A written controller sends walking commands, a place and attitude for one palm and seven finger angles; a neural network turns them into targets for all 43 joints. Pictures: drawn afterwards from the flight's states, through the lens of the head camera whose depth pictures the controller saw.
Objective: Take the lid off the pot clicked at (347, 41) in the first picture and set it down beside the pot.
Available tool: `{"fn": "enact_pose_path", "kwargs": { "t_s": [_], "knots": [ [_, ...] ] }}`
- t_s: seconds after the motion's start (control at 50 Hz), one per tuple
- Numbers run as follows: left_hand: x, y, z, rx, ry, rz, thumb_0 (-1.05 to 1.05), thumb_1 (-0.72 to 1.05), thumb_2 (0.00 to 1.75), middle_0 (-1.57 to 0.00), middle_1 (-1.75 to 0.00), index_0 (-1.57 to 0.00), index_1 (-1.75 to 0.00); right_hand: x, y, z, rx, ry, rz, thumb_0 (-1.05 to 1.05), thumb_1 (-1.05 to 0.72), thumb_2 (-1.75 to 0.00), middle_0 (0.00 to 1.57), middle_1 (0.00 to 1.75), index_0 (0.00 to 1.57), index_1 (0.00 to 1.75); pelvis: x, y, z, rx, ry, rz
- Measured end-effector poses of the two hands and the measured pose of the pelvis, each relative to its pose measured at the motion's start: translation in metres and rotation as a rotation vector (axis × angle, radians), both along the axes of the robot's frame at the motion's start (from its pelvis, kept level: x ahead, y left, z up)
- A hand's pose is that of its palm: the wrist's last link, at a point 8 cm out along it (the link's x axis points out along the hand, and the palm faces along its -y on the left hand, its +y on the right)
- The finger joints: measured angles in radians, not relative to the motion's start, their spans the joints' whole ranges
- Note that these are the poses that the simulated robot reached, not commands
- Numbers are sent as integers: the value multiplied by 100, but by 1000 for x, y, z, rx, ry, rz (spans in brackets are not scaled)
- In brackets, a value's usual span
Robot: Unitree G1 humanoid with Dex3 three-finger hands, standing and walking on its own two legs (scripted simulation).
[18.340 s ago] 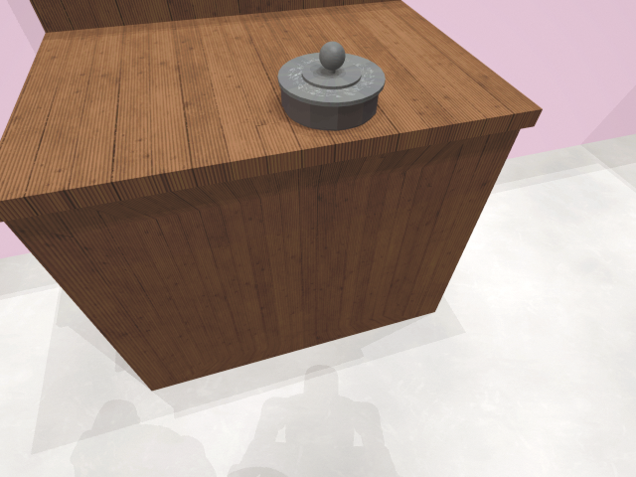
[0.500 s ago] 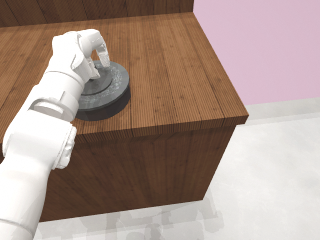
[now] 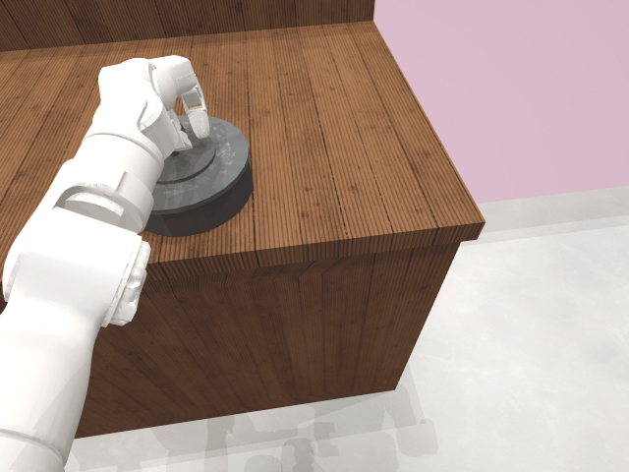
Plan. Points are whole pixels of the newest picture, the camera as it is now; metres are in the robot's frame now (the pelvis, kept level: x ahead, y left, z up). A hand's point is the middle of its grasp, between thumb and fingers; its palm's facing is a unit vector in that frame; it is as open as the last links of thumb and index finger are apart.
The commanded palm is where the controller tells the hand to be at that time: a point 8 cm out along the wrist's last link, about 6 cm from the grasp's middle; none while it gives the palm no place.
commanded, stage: close the fingers and squeeze the knob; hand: left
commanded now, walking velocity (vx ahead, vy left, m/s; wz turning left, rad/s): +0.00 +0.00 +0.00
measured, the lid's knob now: (167, 135) +0.51 +0.16 +0.17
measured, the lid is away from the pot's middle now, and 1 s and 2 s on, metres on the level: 0.00 0.01 0.03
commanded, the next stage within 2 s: lift the lid straight up in 0.08 s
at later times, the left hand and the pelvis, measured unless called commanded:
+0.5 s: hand (165, 122) +0.49 +0.15 +0.21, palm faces -0.35 -0.14 -0.92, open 4.0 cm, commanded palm +0.48 +0.16 +0.28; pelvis +0.00 +0.00 +0.00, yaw +0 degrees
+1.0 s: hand (150, 89) +0.49 +0.15 +0.25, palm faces -0.28 -0.12 -0.95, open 3.8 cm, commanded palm +0.47 +0.16 +0.32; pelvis +0.00 +0.00 +0.00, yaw +1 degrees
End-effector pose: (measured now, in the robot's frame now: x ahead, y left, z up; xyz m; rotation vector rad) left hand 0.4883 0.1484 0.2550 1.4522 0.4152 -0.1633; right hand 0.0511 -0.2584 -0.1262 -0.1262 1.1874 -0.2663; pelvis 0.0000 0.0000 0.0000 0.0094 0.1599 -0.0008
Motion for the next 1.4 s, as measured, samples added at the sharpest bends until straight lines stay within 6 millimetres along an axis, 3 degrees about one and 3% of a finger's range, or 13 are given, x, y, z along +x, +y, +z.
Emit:
{"fn": "enact_pose_path", "kwargs": {
  "t_s": [0.24, 0.72, 0.86, 1.18, 1.4],
  "knots": [
    [0, 0, -1, 2, 6, -11, -9, 31, 83, -46, -94, -101, -116, -23, -6, 1, -21, 34, -22, 1, -91, -90, 20, 30, 20, 30, -3, 1, 0, 0, 3, -3],
    [-4, 19, 29, 6, -28, 38, -11, 39, 85, -43, -88, -112, -119, 12, 1, 4, -6, -73, 28, 1, -91, -90, 20, 30, 20, 30, 0, 0, 1, 1, -5, 11],
    [-6, 14, 41, 4, -56, 17, -11, 39, 84, -42, -88, -112, -119, 18, 1, 4, -4, -75, 54, 1, -91, -90, 20, 30, 20, 30, 0, 0, 1, 1, -5, 19],
    [-9, -2, 70, 3, -103, 36, -12, 39, 85, -43, -88, -113, -119, 14, 2, 2, 13, -80, 48, 1, -91, -90, 20, 30, 20, 30, -3, -2, 1, 5, -12, 14],
    [-12, 6, 90, -4, -137, 80, -12, 38, 85, -43, -88, -113, -119, 9, -5, 3, -1, -80, 40, 1, -91, -90, 20, 30, 20, 30, -4, -5, 2, 5, -11, 12]
  ]
}}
